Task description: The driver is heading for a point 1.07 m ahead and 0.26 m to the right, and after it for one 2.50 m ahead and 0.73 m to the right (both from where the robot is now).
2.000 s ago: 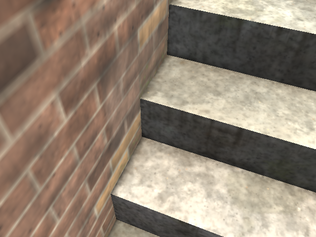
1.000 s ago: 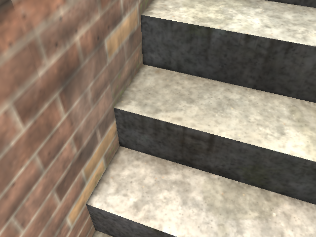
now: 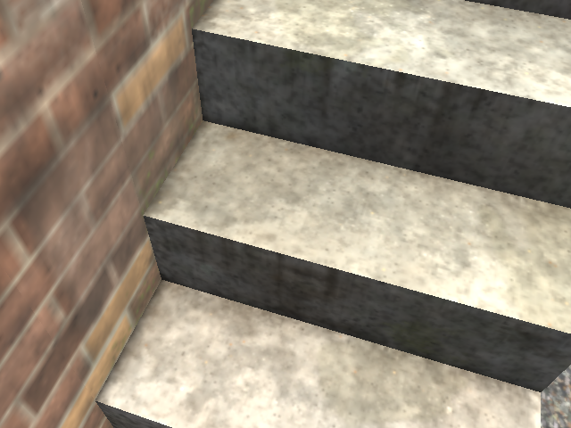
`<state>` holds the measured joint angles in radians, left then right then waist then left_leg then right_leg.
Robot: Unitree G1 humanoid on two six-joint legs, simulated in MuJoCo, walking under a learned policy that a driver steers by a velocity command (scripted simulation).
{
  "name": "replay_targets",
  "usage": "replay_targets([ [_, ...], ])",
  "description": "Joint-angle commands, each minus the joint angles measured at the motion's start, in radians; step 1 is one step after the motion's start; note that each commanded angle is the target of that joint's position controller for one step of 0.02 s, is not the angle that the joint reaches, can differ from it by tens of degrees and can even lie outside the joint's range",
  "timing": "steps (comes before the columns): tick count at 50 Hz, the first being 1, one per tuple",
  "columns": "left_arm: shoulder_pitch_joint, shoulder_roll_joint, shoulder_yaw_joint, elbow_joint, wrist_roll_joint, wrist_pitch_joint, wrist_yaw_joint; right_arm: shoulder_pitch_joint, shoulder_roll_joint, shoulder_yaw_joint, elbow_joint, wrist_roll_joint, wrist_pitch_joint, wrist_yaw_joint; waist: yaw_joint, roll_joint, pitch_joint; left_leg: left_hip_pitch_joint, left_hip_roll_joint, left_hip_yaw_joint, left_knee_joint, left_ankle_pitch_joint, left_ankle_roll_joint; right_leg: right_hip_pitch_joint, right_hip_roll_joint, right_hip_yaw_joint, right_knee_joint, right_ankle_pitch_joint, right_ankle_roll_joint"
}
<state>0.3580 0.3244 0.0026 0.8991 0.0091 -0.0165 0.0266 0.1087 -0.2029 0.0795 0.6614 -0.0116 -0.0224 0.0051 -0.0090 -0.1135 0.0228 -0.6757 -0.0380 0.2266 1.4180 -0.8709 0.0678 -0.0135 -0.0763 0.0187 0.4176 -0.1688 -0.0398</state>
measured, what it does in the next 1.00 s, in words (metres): climbs: right foot, then left foot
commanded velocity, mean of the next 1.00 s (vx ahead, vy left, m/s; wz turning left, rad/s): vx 0.11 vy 0.00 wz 0.00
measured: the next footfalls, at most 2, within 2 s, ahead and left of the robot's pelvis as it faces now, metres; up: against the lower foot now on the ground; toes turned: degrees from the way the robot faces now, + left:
right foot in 0.28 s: +0.15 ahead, -0.11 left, +0.19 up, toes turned +2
left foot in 0.66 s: +0.20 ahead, +0.12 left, +0.19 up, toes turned +1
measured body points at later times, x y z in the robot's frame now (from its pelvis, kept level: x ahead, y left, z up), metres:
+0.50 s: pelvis +0.08 -0.02 +0.14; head +0.08 -0.03 +0.59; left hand +0.13 +0.24 +0.02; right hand +0.28 -0.24 +0.06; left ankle +0.05 +0.14 -0.43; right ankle +0.11 -0.11 -0.58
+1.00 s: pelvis +0.15 +0.05 +0.17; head +0.16 +0.06 +0.62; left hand +0.22 +0.28 +0.02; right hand +0.21 -0.20 +0.03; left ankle +0.17 +0.12 -0.58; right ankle +0.11 -0.12 -0.58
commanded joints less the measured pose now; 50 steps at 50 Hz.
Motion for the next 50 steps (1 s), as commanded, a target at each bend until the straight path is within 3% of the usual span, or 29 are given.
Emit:
replay_targets([
  [1, -0.268, 0.078, 0.009, -0.240, -0.014, -0.078, -0.042, 0.615, -0.257, -0.105, 0.174, -0.052, -0.012, -0.020, -0.234, 0.567, -0.347, 0.750, 0.269, -0.791, -0.787, 0.794, 0.270, -0.666, 0.284, 0.181, 1.293, -0.203, 0.086],
  [2, -0.392, 0.059, -0.005, -0.352, -0.059, -0.103, -0.056, 0.424, -0.135, -0.062, 0.100, -0.056, -0.043, -0.013, -0.170, 0.323, -0.251, 0.550, 0.325, -0.815, -0.764, 0.911, 0.270, -0.818, 0.277, 0.343, 1.593, -0.353, 0.122],
  [3, -0.368, -0.002, -0.024, -0.404, -0.055, -0.099, -0.052, 0.290, -0.094, -0.055, 0.073, -0.031, -0.067, -0.001, -0.072, 0.217, -0.131, 0.456, 0.326, -0.745, -0.737, 0.920, 0.228, -0.941, 0.245, 0.316, 1.634, -0.418, 0.126],
  [4, -0.277, -0.019, -0.039, -0.406, -0.019, -0.083, -0.049, 0.196, -0.066, -0.056, 0.078, -0.009, -0.085, -0.001, 0.030, 0.083, -0.041, 0.330, 0.323, -0.690, -0.726, 0.818, 0.188, -0.976, 0.175, 0.272, 1.599, -0.451, 0.106],
  [5, -0.147, -0.013, -0.045, -0.390, -0.004, -0.046, -0.045, 0.080, -0.052, -0.044, 0.056, -0.014, -0.083, -0.013, 0.137, 0.009, -0.012, 0.144, 0.322, -0.599, -0.721, 0.736, 0.121, -0.870, 0.089, 0.282, 1.550, -0.427, 0.083],
  [7, 0.025, -0.017, -0.041, -0.343, -0.011, 0.017, -0.040, 0.042, -0.106, -0.050, 0.047, -0.037, -0.075, -0.026, 0.216, -0.051, -0.032, 0.007, 0.248, -0.368, -0.772, 0.569, 0.060, -0.668, 0.118, 0.101, 1.486, -0.255, 0.079],
  [9, -0.070, -0.049, -0.061, -0.424, -0.014, 0.046, -0.003, 0.036, -0.173, -0.060, 0.021, -0.022, -0.060, -0.051, 0.222, 0.043, 0.068, -0.056, 0.200, -0.193, -0.907, 0.733, 0.040, -0.555, 0.127, -0.001, 0.894, -0.394, 0.093],
  [11, -0.106, -0.086, -0.055, -0.411, -0.012, 0.069, 0.031, 0.029, -0.195, -0.062, -0.034, -0.022, -0.052, -0.045, 0.177, 0.084, -0.014, -0.087, 0.261, -0.220, -0.917, 0.970, 0.071, -0.248, 0.095, -0.054, 0.658, -0.117, 0.073],
  [13, 0.038, -0.035, -0.015, -0.364, 0.037, 0.080, 0.037, 0.001, -0.232, -0.069, -0.063, -0.032, -0.073, -0.006, 0.203, 0.176, -0.153, 0.111, 0.273, -0.181, -0.762, 1.299, 0.126, -0.105, 0.105, -0.043, 0.427, -0.006, -0.015],
  [14, 0.083, -0.044, -0.014, -0.316, 0.035, 0.077, 0.035, 0.005, -0.179, -0.051, -0.064, -0.031, -0.072, 0.014, 0.200, 0.160, -0.134, 0.236, 0.172, -0.094, -0.608, 1.220, 0.094, -0.115, 0.162, -0.080, 0.143, 0.022, -0.064],
  [15, 0.070, -0.044, -0.011, -0.280, 0.035, 0.068, 0.024, 0.026, -0.127, -0.037, -0.082, -0.032, -0.068, 0.025, 0.156, 0.040, -0.070, 0.187, 0.069, -0.091, -0.350, 0.649, 0.040, -0.099, 0.119, 0.035, 0.008, 0.176, -0.136],
  [16, 0.040, -0.008, -0.011, -0.280, 0.053, 0.048, 0.014, 0.028, -0.103, -0.035, -0.122, -0.036, -0.075, 0.033, 0.076, -0.012, -0.029, -0.006, 0.008, -0.169, -0.122, 0.391, -0.025, -0.064, -0.008, 0.306, 0.089, 0.700, -0.188],
  [17, -0.017, 0.031, -0.006, -0.312, 0.060, 0.029, 0.025, 0.236, -0.081, -0.042, -0.054, -0.009, -0.066, 0.036, -0.041, 0.112, -0.152, -0.053, 0.005, -0.334, 0.036, 0.414, -0.068, -0.062, -0.161, 0.479, 0.071, 0.545, -0.299],
  [18, -0.013, 0.082, 0.018, -0.331, 0.054, 0.007, 0.022, 0.253, -0.096, -0.054, -0.034, 0.000, -0.047, 0.036, -0.004, 0.160, -0.171, -0.090, 0.002, -0.426, 0.201, 0.480, -0.071, -0.170, -0.202, 0.655, -0.006, 0.078, -0.285],
  [20, -0.120, 0.042, 0.003, -0.301, -0.001, -0.005, 0.030, 0.191, -0.070, -0.051, -0.079, -0.001, -0.007, 0.026, -0.050, 0.132, -0.045, -0.196, 0.027, -0.449, 0.235, 0.601, -0.110, -0.287, -0.147, 0.585, -0.070, -0.432, -0.191],
  [25, -0.088, -0.055, -0.034, -0.245, 0.030, -0.017, 0.047, 0.140, -0.049, -0.052, -0.041, -0.004, 0.009, 0.014, -0.009, 0.111, -0.037, -0.077, 0.057, -0.343, 0.146, 0.805, -0.163, -0.365, -0.075, 0.383, -0.010, -0.226, -0.195],
  [27, -0.129, -0.091, -0.042, -0.248, 0.004, -0.004, 0.042, 0.078, -0.011, -0.033, -0.044, -0.006, 0.013, -0.008, 0.000, 0.055, -0.011, 0.018, 0.071, -0.239, -0.180, 0.725, -0.166, -0.406, -0.015, 0.273, 0.026, -0.084, -0.176],
  [28, -0.131, -0.102, -0.046, -0.257, -0.001, 0.011, 0.054, 0.001, 0.058, 0.002, -0.074, -0.010, 0.016, -0.020, 0.019, 0.037, -0.003, 0.097, 0.073, -0.203, -0.538, 0.507, -0.166, -0.389, -0.004, 0.242, -0.019, -0.067, -0.131],
  [29, -0.085, -0.062, -0.026, -0.218, 0.000, 0.031, 0.054, -0.013, 0.083, 0.012, -0.049, -0.007, 0.023, -0.026, 0.042, -0.025, 0.003, 0.200, 0.028, -0.097, -0.700, 0.426, -0.171, -0.377, -0.014, 0.228, -0.044, -0.006, -0.135],
  [30, -0.026, -0.012, 0.000, -0.182, 0.015, 0.034, 0.031, 0.027, 0.025, -0.021, 0.016, -0.004, 0.039, -0.027, 0.065, -0.043, -0.029, 0.312, -0.020, -0.002, -0.770, 0.478, -0.145, -0.383, -0.027, 0.200, -0.018, -0.086, -0.153],
  [31, 0.007, -0.035, -0.004, -0.164, 0.051, 0.019, -0.003, 0.077, -0.010, -0.041, 0.056, 0.014, 0.037, -0.026, 0.082, -0.091, -0.085, 0.419, 0.039, -0.111, -0.905, 0.562, -0.115, -0.328, -0.056, 0.225, -0.030, -0.073, -0.142],
  [32, -0.024, -0.061, -0.009, -0.145, 0.066, -0.007, -0.026, 0.153, -0.096, -0.069, 0.090, -0.008, 0.042, -0.032, 0.057, -0.064, -0.118, 0.521, 0.132, -0.239, -0.904, 0.804, -0.076, -0.347, -0.043, 0.213, 0.025, -0.050, -0.090],
  [33, -0.047, -0.075, -0.007, -0.121, 0.046, -0.018, -0.035, 0.179, -0.133, -0.081, 0.101, -0.019, 0.040, -0.029, 0.048, -0.012, -0.130, 0.569, 0.212, -0.322, -0.989, 1.016, -0.052, -0.357, 0.001, 0.186, 0.115, -0.103, -0.043],
  [34, 0.059, -0.147, -0.020, -0.082, 0.013, -0.015, -0.043, 0.125, -0.131, -0.080, 0.099, -0.046, 0.046, -0.019, 0.120, 0.091, -0.143, 0.522, 0.261, -0.402, -1.016, 0.942, 0.030, -0.331, -0.027, 0.179, 0.039, -0.153, -0.007],
  [35, 0.014, -0.149, -0.020, -0.076, 0.000, -0.003, -0.039, 0.071, -0.106, -0.082, 0.097, -0.027, 0.041, -0.014, 0.107, 0.138, -0.081, 0.411, 0.243, -0.396, -1.070, 0.709, 0.063, -0.261, -0.032, 0.153, 0.012, -0.133, 0.019],
  [36, -0.055, -0.100, -0.002, -0.076, -0.002, 0.010, -0.030, 0.068, -0.060, -0.075, 0.113, -0.017, 0.032, -0.018, 0.078, 0.136, 0.006, 0.376, 0.210, -0.374, -1.112, 0.612, 0.043, -0.264, -0.012, 0.143, -0.007, -0.105, 0.032],
  [37, -0.060, -0.096, 0.008, -0.065, -0.004, 0.034, -0.015, 0.110, -0.071, -0.083, 0.148, -0.027, 0.014, -0.037, 0.077, 0.148, 0.029, 0.382, 0.205, -0.380, -1.124, 0.621, 0.009, -0.265, 0.002, 0.138, -0.014, -0.091, 0.043],
  [40, -0.104, -0.111, 0.006, -0.052, 0.021, 0.060, 0.000, 0.156, -0.052, -0.082, 0.216, -0.020, -0.014, -0.048, 0.074, 0.191, -0.029, 0.482, 0.197, -0.378, -1.107, 0.826, -0.018, -0.225, -0.019, 0.151, -0.076, -0.018, 0.054],
  [50, -0.111, -0.077, 0.013, 0.016, 0.004, 0.071, 0.008, 0.160, -0.123, -0.110, 0.285, -0.010, -0.028, -0.041, 0.068, 0.159, -0.097, 0.600, 0.208, -0.398, -1.083, 1.079, -0.036, -0.205, -0.035, 0.111, -0.093, -0.024, 0.082],
])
